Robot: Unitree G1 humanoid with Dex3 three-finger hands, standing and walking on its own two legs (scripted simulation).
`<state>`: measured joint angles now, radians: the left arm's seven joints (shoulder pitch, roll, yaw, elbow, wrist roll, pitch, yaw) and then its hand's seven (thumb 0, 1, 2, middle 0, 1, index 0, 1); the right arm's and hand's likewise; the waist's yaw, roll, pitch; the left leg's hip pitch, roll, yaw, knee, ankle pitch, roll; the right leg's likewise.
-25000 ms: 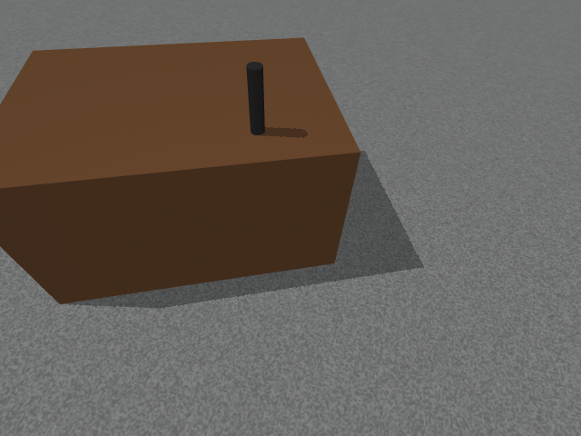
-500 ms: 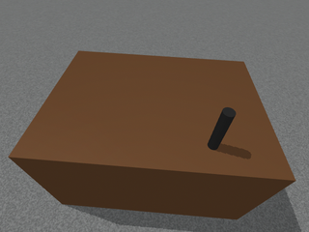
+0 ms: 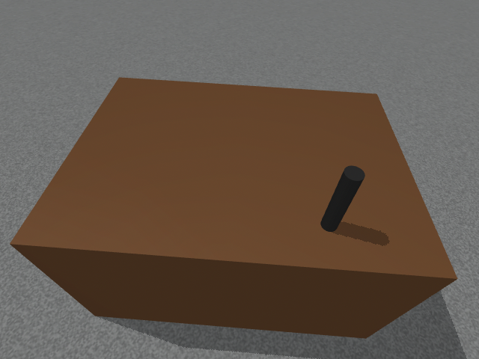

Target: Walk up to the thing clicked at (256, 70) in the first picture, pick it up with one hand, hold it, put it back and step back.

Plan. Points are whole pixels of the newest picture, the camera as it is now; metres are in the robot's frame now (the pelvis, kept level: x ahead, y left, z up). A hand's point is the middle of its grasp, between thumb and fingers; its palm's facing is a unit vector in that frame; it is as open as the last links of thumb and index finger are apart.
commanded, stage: stand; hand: right
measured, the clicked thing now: (340, 201) +0.47 -0.24 -0.08
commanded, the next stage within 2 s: none
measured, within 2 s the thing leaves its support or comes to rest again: neither
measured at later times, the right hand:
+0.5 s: hand out of the picture +0.07 -0.25 -0.16, palm faces -0.04 +0.94 -0.34, open 7.4 cm
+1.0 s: hand out of the picture +0.07 -0.25 -0.16, palm faces -0.04 +0.94 -0.34, open 7.4 cm
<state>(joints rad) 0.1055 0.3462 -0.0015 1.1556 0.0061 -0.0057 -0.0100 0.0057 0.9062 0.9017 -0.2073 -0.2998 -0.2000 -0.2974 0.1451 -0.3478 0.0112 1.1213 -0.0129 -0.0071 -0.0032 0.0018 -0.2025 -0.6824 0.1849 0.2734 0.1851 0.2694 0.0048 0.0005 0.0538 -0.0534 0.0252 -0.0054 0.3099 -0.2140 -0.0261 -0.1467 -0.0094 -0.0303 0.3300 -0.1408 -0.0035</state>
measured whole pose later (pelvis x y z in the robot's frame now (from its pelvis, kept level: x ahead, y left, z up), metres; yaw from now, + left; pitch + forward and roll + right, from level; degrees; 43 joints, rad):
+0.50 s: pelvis +0.01 +0.00 +0.00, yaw +0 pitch -2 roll +0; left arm 0.11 0.35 0.00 1.15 0.01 -0.01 -0.01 0.01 0.91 0.90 -0.21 -0.30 -0.20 -0.30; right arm 0.14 -0.35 0.01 1.12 -0.01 -0.01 0.00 0.01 -0.90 -0.90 0.20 0.30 0.20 0.30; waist 0.00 0.00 0.05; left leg -0.05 0.02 -0.01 0.31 -0.22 -0.02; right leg -0.15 -0.01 -0.03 0.33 -0.15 0.00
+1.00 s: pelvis +0.01 +0.00 +0.00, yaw +0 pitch -2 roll +0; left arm 0.11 0.35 0.00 1.14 0.01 -0.01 -0.01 0.01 0.91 0.90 -0.21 -0.30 -0.20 -0.30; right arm 0.14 -0.35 0.01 1.12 -0.01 0.00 0.00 0.01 -0.90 -0.90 0.20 0.30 0.20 0.30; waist 0.00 0.00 0.06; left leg -0.05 0.02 0.00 0.30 -0.22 -0.02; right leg -0.14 -0.01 -0.03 0.32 -0.15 0.00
